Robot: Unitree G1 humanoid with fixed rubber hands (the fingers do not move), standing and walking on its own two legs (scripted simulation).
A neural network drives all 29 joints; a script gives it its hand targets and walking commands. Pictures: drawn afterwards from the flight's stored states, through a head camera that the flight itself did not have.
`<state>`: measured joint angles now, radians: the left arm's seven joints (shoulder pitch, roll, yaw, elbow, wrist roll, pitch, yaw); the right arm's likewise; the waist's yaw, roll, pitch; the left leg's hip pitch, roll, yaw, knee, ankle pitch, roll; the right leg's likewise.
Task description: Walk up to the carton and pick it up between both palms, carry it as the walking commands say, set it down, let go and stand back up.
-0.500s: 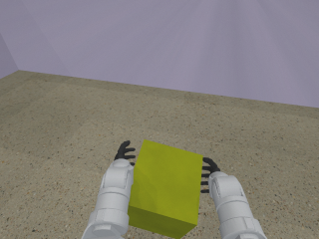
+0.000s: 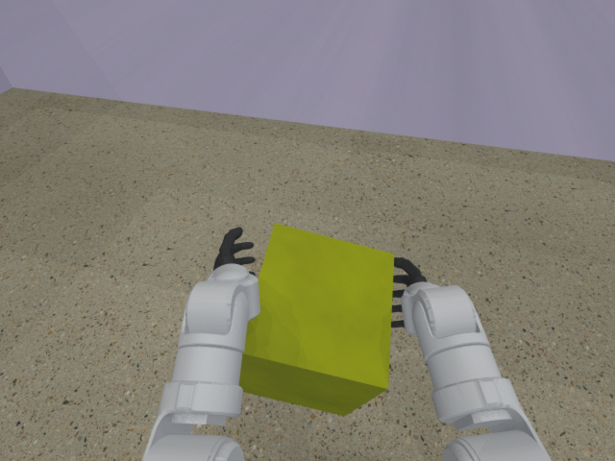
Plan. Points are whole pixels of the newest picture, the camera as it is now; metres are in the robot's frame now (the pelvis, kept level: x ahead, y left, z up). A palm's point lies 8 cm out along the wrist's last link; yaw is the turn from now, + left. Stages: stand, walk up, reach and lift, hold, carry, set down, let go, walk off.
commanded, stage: carry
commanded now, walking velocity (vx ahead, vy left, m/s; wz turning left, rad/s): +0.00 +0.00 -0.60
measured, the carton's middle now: (311, 323) +0.32 +0.03 -0.01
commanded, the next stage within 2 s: none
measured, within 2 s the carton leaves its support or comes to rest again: neither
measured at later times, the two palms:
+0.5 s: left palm (295, 254) +0.35 +0.05 +0.12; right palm (491, 311) +0.29 -0.19 +0.08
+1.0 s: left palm (338, 325) +0.26 -0.01 +0.09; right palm (569, 451) +0.14 -0.23 +0.07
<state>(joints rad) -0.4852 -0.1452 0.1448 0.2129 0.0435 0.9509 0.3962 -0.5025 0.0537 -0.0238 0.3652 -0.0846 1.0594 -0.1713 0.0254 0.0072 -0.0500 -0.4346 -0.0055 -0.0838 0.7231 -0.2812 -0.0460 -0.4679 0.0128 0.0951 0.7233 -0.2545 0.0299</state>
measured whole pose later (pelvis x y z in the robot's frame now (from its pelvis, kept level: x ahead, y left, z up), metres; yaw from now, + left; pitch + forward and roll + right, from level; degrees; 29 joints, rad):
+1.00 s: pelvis -0.14 +0.04 +0.01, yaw -26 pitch +4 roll +1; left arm -0.73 -0.16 0.31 0.00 0.08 1.17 0.35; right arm -0.76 0.14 -0.19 0.12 -0.07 1.30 -0.32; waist -0.01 -0.03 0.17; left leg -0.36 0.02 0.13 0.67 -0.38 0.04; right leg -0.67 0.03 -0.01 0.84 -0.36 0.01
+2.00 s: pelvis -0.31 +0.17 +0.01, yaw -59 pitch +4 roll +1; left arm -0.87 -0.15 0.29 0.22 0.11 1.19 0.39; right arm -0.83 0.02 -0.19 0.27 -0.04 1.32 -0.25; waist -0.05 0.00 0.09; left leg -0.52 0.02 0.06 0.93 -0.50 -0.11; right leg -0.55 0.02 0.01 0.59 -0.12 -0.04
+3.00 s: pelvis -0.43 +0.42 +0.00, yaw -95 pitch +3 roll -2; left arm -0.87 -0.09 0.26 0.27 0.08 1.20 0.36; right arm -0.80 0.11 -0.23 0.26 -0.14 1.32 -0.24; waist 0.05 0.03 0.05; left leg -0.50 0.21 0.13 0.83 -0.42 -0.09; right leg -0.48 0.02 -0.09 0.63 -0.18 -0.04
